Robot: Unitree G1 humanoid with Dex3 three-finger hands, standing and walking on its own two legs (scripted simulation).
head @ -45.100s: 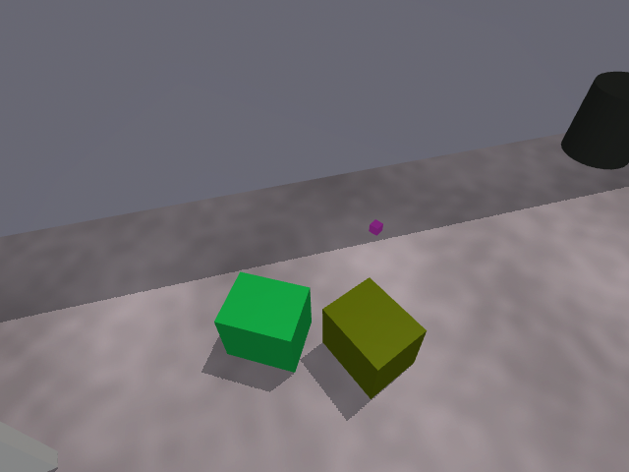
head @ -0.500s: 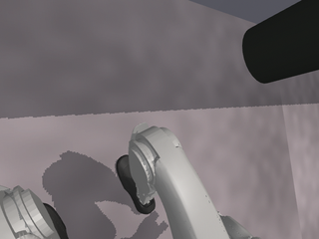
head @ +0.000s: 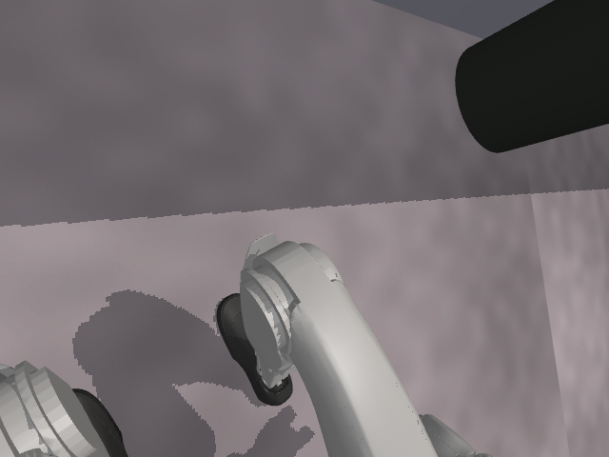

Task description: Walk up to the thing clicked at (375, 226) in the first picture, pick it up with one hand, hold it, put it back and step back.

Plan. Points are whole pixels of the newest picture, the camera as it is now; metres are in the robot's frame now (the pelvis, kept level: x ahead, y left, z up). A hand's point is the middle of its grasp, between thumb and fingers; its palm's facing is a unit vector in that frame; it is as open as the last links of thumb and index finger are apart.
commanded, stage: open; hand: left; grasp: from above
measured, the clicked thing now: out of the picture +0.49 +0.37 -0.29
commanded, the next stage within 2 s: withdraw in 0.50 s
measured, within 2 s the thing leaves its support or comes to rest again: neither
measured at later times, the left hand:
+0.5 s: hand out of the picture +0.48 +0.35 -0.25, palm faces -0.38 -0.23 -0.89, open 13.4 cm
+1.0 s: hand out of the picture +0.50 +0.38 -0.15, palm faces -0.36 -0.10 -0.93, open 13.6 cm
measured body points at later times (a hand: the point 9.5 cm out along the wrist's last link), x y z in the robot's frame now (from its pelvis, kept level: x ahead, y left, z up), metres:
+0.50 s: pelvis +0.00 +0.00 +0.00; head +0.30 +0.13 +0.30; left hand +0.49 +0.36 -0.20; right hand +0.03 -0.24 -0.05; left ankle +0.06 +0.13 -0.28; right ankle +0.12 -0.12 -0.28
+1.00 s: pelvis +0.01 +0.00 +0.01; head +0.27 +0.12 +0.36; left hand +0.51 +0.38 -0.10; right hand +0.05 -0.25 -0.06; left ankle +0.06 +0.13 -0.28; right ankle +0.12 -0.12 -0.28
